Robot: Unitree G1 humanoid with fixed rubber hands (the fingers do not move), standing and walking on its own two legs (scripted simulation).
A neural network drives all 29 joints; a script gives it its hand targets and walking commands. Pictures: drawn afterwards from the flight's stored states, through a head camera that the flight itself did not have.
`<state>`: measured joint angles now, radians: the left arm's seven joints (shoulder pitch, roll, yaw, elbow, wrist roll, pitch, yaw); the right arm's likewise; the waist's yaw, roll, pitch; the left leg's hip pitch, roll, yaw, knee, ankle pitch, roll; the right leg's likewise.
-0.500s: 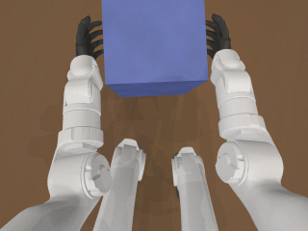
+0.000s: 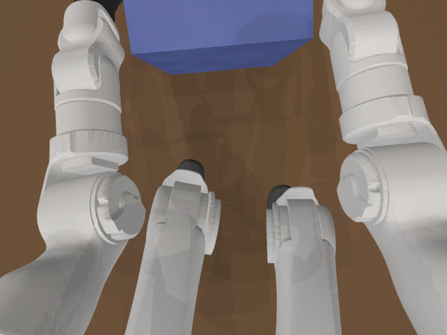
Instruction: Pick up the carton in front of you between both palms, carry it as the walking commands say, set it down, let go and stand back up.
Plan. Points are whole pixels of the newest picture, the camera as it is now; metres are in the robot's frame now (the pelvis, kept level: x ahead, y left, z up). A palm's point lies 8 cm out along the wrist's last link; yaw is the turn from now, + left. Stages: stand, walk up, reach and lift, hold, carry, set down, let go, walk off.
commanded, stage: set down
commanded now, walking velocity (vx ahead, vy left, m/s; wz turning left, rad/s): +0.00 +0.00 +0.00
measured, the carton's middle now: out of the picture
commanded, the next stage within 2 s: none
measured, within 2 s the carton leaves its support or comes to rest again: rests again in 0.36 s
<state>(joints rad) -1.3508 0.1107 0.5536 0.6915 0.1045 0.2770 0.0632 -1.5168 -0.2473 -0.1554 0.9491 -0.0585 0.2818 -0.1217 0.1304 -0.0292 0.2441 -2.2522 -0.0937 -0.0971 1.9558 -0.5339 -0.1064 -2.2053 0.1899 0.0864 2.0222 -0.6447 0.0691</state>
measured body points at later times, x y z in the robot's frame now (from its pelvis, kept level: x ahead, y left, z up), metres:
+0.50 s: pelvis -0.01 +0.00 -0.03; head +0.37 +0.01 +0.19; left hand +0.51 +0.23 -0.22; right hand +0.59 -0.07 -0.22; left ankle +0.11 +0.14 -0.39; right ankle +0.07 -0.11 -0.39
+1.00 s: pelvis -0.01 +0.00 -0.04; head +0.38 +0.00 +0.18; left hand +0.52 +0.23 -0.23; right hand +0.59 -0.07 -0.23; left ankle +0.11 +0.14 -0.39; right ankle +0.07 -0.11 -0.39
